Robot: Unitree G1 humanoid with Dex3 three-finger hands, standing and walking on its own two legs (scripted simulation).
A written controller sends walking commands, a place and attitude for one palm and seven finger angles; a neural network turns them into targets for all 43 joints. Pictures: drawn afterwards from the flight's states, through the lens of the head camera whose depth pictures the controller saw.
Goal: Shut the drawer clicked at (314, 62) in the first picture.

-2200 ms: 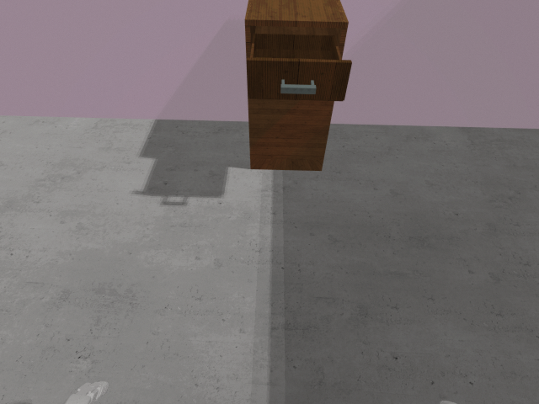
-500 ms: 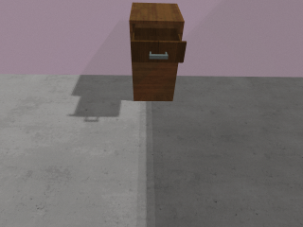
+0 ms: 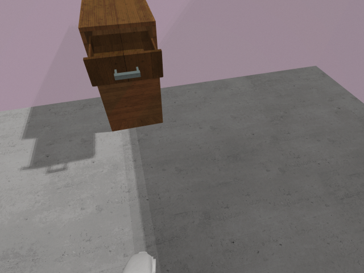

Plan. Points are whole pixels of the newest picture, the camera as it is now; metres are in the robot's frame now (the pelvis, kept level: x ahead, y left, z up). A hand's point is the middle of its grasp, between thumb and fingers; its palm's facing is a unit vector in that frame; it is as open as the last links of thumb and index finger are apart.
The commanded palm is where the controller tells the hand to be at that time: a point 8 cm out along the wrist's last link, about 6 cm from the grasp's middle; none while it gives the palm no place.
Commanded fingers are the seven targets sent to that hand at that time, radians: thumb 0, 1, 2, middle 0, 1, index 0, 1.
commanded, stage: walk to a spot facing it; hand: left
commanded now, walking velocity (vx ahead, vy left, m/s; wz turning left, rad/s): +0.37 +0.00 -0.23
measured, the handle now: (127, 72) +0.94 +0.33 -0.09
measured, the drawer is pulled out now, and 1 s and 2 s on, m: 0.29 0.29 0.29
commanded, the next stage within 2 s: turn to face it in 0.90 s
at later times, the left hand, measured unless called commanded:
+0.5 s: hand (96, 221) +0.28 +0.28 -0.18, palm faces -0.12 -0.98 -0.16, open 7.4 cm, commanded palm none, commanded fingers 0.00 0.90 0.90 -0.20 -0.30 -0.20 -0.30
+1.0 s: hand (165, 150) +0.57 +0.11 -0.19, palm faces -0.46 -0.88 -0.15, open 7.4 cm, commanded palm none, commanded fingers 0.00 0.90 0.90 -0.20 -0.30 -0.20 -0.30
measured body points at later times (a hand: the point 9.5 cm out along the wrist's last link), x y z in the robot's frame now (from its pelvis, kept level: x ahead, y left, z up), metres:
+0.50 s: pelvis +0.21 +0.10 +0.00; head +0.22 +0.14 +0.45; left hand +0.29 +0.33 -0.17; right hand +0.19 -0.15 -0.13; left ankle +0.22 +0.15 -0.74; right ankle +0.21 -0.06 -0.63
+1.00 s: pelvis +0.38 +0.01 -0.03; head +0.41 +0.01 +0.42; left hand +0.59 +0.16 -0.18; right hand +0.20 -0.12 -0.18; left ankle +0.29 +0.17 -0.64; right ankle +0.42 -0.06 -0.74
